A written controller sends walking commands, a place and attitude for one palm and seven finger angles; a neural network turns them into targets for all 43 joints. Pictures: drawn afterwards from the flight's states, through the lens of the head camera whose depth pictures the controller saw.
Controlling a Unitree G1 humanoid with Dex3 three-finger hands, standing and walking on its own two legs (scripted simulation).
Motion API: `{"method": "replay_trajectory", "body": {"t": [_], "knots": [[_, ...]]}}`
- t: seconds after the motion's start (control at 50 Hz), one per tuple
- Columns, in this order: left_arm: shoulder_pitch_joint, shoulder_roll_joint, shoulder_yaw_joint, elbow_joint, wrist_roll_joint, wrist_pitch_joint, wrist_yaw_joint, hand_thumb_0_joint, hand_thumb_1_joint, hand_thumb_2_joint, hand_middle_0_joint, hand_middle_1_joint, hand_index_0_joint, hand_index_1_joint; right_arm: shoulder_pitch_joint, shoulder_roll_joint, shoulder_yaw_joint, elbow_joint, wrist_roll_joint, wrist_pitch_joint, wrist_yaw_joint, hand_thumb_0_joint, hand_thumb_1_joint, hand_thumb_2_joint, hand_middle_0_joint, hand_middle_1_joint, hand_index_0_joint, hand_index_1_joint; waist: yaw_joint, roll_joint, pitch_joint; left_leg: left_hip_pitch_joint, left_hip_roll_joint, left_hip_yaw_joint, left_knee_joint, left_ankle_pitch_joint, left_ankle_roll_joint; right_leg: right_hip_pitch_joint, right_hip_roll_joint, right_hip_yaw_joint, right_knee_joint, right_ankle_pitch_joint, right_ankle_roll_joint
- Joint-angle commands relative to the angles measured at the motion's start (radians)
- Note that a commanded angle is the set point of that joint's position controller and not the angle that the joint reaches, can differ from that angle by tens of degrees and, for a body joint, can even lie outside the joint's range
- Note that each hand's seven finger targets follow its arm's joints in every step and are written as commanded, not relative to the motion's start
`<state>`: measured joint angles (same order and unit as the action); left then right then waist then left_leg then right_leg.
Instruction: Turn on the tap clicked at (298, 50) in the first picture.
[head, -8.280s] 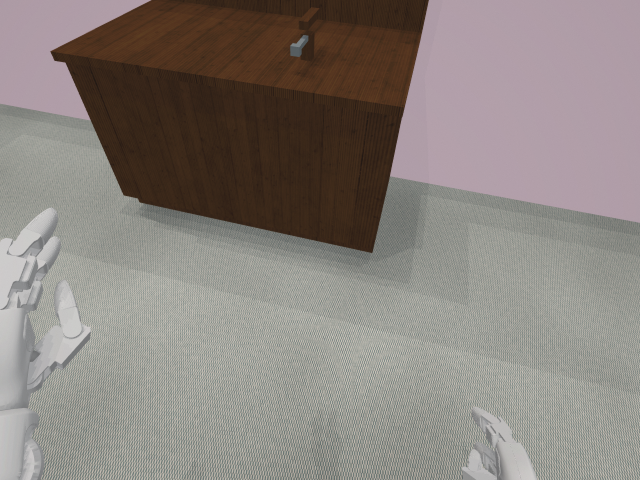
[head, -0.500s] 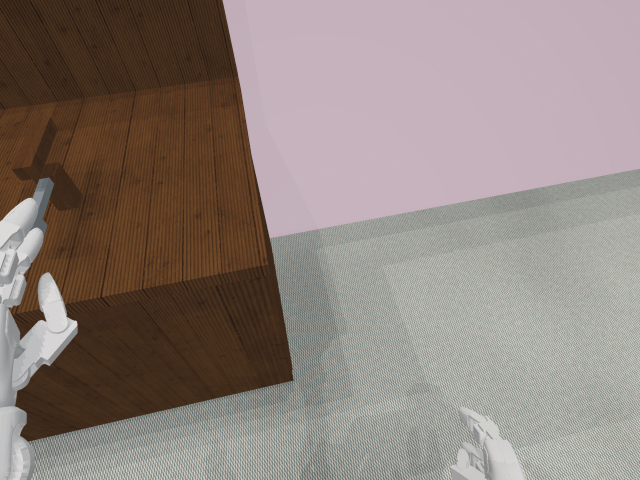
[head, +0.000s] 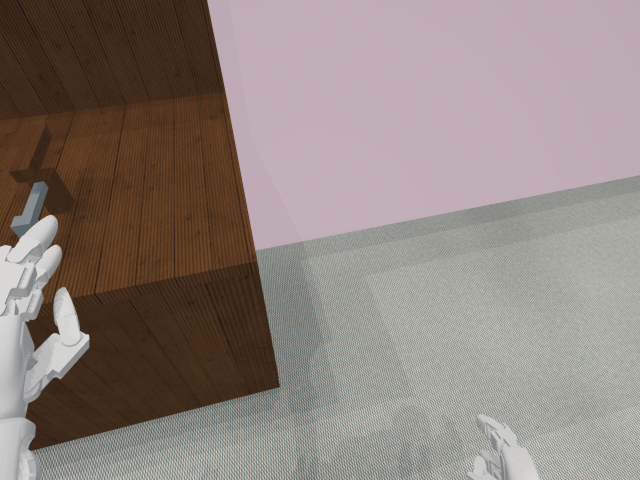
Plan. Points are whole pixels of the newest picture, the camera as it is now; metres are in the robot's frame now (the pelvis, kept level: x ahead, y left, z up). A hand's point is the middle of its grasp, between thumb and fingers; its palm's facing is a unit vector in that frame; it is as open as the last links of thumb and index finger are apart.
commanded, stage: come to a stop and stand still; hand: left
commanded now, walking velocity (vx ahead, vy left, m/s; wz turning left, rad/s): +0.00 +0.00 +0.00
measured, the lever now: (26, 226) +0.46 +0.51 +0.03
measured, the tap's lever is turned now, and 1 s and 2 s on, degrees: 0 0 0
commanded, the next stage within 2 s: look again from close up in 0.18 s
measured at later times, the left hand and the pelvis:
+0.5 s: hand (37, 311) +0.23 +0.28 +0.17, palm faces +0.34 -0.85 -0.39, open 7.4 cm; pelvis -0.01 +0.04 +0.01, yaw -3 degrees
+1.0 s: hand (25, 275) +0.27 +0.32 +0.16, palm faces +0.34 -0.87 -0.36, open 7.4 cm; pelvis +0.04 +0.08 +0.00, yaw -3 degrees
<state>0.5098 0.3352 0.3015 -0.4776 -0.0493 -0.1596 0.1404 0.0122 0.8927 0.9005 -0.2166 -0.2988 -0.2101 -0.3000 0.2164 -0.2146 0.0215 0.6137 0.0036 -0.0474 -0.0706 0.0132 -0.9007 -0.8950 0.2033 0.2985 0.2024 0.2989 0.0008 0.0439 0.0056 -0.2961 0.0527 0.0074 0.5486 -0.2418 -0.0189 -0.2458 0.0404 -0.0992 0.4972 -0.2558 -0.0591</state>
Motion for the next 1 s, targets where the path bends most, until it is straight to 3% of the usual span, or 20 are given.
{"method": "replay_trajectory", "body": {"t": [0.0,0.06,0.16,0.24,0.26,0.28,0.3,0.32,0.34,0.38,0.44,0.48,0.5,0.54,0.62,0.68,0.74,0.8,0.9,0.98], "knots": [[-0.133,0.202,0.133,-0.200,0.002,-0.065,0.025,0.000,0.900,0.900,-0.200,-0.300,-0.200,-0.300,-0.115,-0.094,-0.037,-0.161,-0.006,-0.052,-0.021,0.000,-0.900,-0.900,0.200,0.300,0.200,0.300,-0.002,-0.002,-0.036,0.065,0.035,-0.046,-0.116,-0.010,0.031,-0.068,-0.158,0.196,-0.212,-0.156,0.030],[-0.131,0.184,0.118,-0.164,0.013,-0.072,0.028,0.000,0.900,0.900,-0.200,-0.300,-0.200,-0.300,-0.099,-0.098,-0.032,-0.154,-0.006,-0.058,-0.022,0.000,-0.900,-0.900,0.200,0.300,0.200,0.300,0.003,0.024,-0.022,-0.026,0.062,-0.083,-0.186,-0.036,0.046,0.031,-0.107,0.158,-0.173,-0.096,0.050],[-0.106,0.171,0.108,-0.139,0.013,-0.070,0.027,0.000,0.900,0.900,-0.200,-0.300,-0.200,-0.300,-0.080,-0.100,-0.040,-0.151,-0.002,-0.071,-0.012,0.000,-0.900,-0.900,0.200,0.300,0.200,0.300,0.001,-0.019,-0.064,0.002,0.031,-0.039,-0.132,-0.005,0.033,0.050,-0.133,0.184,-0.193,-0.045,0.041],[-0.081,0.188,0.128,-0.162,0.009,-0.070,0.029,0.000,0.900,0.900,-0.200,-0.300,-0.200,-0.300,-0.079,-0.100,-0.040,-0.154,-0.002,-0.073,-0.009,0.000,-0.900,-0.900,0.200,0.300,0.200,0.300,0.001,-0.027,-0.091,0.021,0.032,-0.042,-0.125,0.042,0.031,0.062,-0.135,0.175,-0.181,-0.002,0.039],[-1.097,0.993,0.720,-0.407,0.129,-0.157,0.010,0.000,0.900,0.900,-0.200,-0.300,-0.200,-0.300,0.037,-0.130,-0.085,-0.143,-0.033,-0.121,-0.009,0.000,-0.900,-0.900,0.200,0.300,0.200,0.300,0.045,-0.246,0.093,-0.081,-0.008,0.032,0.028,0.055,0.033,-0.073,-0.149,0.245,-0.318,0.228,0.147],[-0.587,0.433,0.340,0.114,0.052,-0.125,-0.032,0.000,0.900,0.900,-0.200,-0.300,-0.200,-0.300,-0.026,-0.028,-0.039,-0.099,-0.012,-0.123,0.001,0.000,-0.900,-0.900,0.200,0.300,0.200,0.300,0.020,-0.236,-0.134,0.011,-0.091,0.015,0.026,0.049,0.044,0.030,-0.219,0.238,-0.201,0.200,0.033],[-0.435,0.267,0.252,0.153,0.015,-0.112,-0.038,0.000,0.900,0.900,-0.200,-0.300,-0.200,-0.300,-0.083,-0.066,-0.062,-0.169,0.023,-0.135,0.019,0.000,-0.900,-0.900,0.200,0.300,0.200,0.300,0.052,-0.004,-0.128,0.082,-0.051,-0.001,-0.039,0.068,0.023,0.021,-0.230,0.351,-0.184,0.173,0.001],[-0.349,0.213,0.164,0.090,0.006,-0.149,-0.051,0.000,0.900,0.900,-0.200,-0.300,-0.200,-0.300,-0.049,-0.081,-0.055,-0.176,0.017,-0.138,0.024,0.000,-0.900,-0.900,0.200,0.300,0.200,0.300,0.043,0.077,-0.143,0.071,-0.048,0.018,-0.050,0.041,0.024,0.061,-0.210,0.287,-0.182,0.120,0.025],[-0.240,0.179,0.138,0.039,-0.011,-0.153,-0.052,0.000,0.900,0.900,-0.200,-0.300,-0.200,-0.300,-0.040,-0.098,-0.059,-0.172,0.019,-0.141,0.044,0.000,-0.900,-0.900,0.200,0.300,0.200,0.300,0.051,0.066,-0.146,0.064,-0.045,0.004,-0.088,0.055,0.029,0.115,-0.182,0.259,-0.179,0.095,0.044],[-0.138,0.172,0.098,-0.063,-0.015,-0.151,-0.052,0.000,0.900,0.900,-0.200,-0.300,-0.200,-0.300,-0.073,-0.105,-0.060,-0.186,0.018,-0.148,0.062,0.000,-0.900,-0.900,0.200,0.300,0.200,0.300,0.059,-0.027,-0.110,0.063,-0.032,-0.009,-0.123,0.036,0.038,0.077,-0.155,0.220,-0.196,-0.012,0.060],[-0.107,0.212,0.147,-0.094,-0.015,-0.143,-0.045,0.000,0.900,0.900,-0.200,-0.300,-0.200,-0.300,-0.081,-0.108,-0.055,-0.195,0.011,-0.151,0.057,0.000,-0.900,-0.900,0.200,0.300,0.200,0.300,0.050,-0.105,-0.079,0.046,-0.013,-0.043,-0.201,-0.043,0.033,0.043,-0.097,0.165,-0.202,-0.138,0.048],[-0.146,0.239,0.183,-0.105,-0.009,-0.143,-0.040,0.000,0.900,0.900,-0.200,-0.300,-0.200,-0.300,-0.087,-0.113,-0.052,-0.201,0.006,-0.152,0.045,0.000,-0.900,-0.900,0.200,0.300,0.200,0.300,0.043,-0.085,-0.060,0.023,0.006,-0.072,-0.256,-0.101,0.041,0.042,-0.073,0.147,-0.186,-0.131,0.053],[-0.209,0.292,0.229,-0.145,-0.007,-0.151,-0.036,0.000,0.900,0.900,-0.200,-0.300,-0.200,-0.300,-0.100,-0.116,-0.049,-0.203,0.003,-0.152,0.038,0.000,-0.900,-0.900,0.200,0.300,0.200,0.300,0.042,-0.017,-0.044,0.010,0.016,-0.081,-0.291,-0.133,0.040,0.045,-0.057,0.135,-0.163,-0.114,0.056],[-0.246,0.248,0.208,-0.129,-0.002,-0.158,-0.035,0.000,0.900,0.900,-0.200,-0.300,-0.200,-0.300,-0.091,-0.108,-0.042,-0.206,0.000,-0.157,0.032,0.000,-0.900,-0.900,0.200,0.300,0.200,0.300,0.039,0.042,-0.068,-0.036,0.047,-0.119,-0.327,-0.147,0.057,0.127,-0.049,0.103,-0.078,-0.020,0.054],[-0.318,0.217,0.158,-0.201,0.008,-0.170,-0.036,0.000,0.900,0.900,-0.200,-0.300,-0.200,-0.300,-0.090,-0.111,-0.040,-0.200,-0.013,-0.178,0.037,0.000,-0.900,-0.900,0.200,0.300,0.200,0.300,0.031,0.114,-0.104,0.025,0.038,-0.099,-0.273,-0.012,0.047,0.133,-0.059,0.091,-0.068,0.088,0.046],[-0.255,0.185,0.130,-0.208,0.011,-0.165,-0.030,0.000,0.900,0.900,-0.200,-0.300,-0.200,-0.300,-0.082,-0.119,-0.047,-0.191,-0.018,-0.181,0.053,0.000,-0.900,-0.900,0.200,0.300,0.200,0.300,0.028,0.067,-0.163,0.082,0.004,-0.059,-0.181,0.139,0.038,0.147,-0.070,0.094,-0.080,0.174,0.035],[-0.200,0.176,0.130,-0.187,0.008,-0.151,-0.027,0.000,0.900,0.900,-0.200,-0.300,-0.200,-0.300,-0.085,-0.122,-0.048,-0.190,-0.022,-0.162,0.059,0.000,-0.900,-0.900,0.200,0.300,0.200,0.300,0.021,0.021,-0.165,0.091,-0.005,-0.043,-0.142,0.189,0.025,0.135,-0.074,0.106,-0.074,0.216,0.023],[-0.202,0.199,0.155,-0.186,0.006,-0.141,-0.026,0.000,0.900,0.900,-0.200,-0.300,-0.200,-0.300,-0.092,-0.127,-0.049,-0.194,-0.022,-0.139,0.058,0.000,-0.900,-0.900,0.200,0.300,0.200,0.300,0.015,0.048,-0.151,0.103,-0.004,-0.032,-0.130,0.252,0.005,0.105,-0.065,0.101,-0.036,0.237,0.015],[-0.211,0.204,0.165,-0.187,-0.005,-0.134,-0.026,0.000,0.900,0.900,-0.200,-0.300,-0.200,-0.300,-0.101,-0.127,-0.049,-0.215,-0.014,-0.103,0.053,0.000,-0.900,-0.900,0.200,0.300,0.200,0.300,0.010,0.038,-0.136,0.088,0.001,-0.028,-0.101,0.323,-0.001,0.107,-0.072,0.094,0.013,0.272,0.012],[-0.167,0.215,0.177,-0.221,-0.008,-0.138,-0.023,0.000,0.900,0.900,-0.200,-0.300,-0.200,-0.300,-0.096,-0.129,-0.058,-0.228,-0.009,-0.090,0.060,0.000,-0.900,-0.900,0.200,0.300,0.200,0.300,0.012,0.036,-0.178,0.113,0.013,-0.032,-0.050,0.450,0.002,0.115,-0.084,0.082,0.055,0.283,0.013]]}}
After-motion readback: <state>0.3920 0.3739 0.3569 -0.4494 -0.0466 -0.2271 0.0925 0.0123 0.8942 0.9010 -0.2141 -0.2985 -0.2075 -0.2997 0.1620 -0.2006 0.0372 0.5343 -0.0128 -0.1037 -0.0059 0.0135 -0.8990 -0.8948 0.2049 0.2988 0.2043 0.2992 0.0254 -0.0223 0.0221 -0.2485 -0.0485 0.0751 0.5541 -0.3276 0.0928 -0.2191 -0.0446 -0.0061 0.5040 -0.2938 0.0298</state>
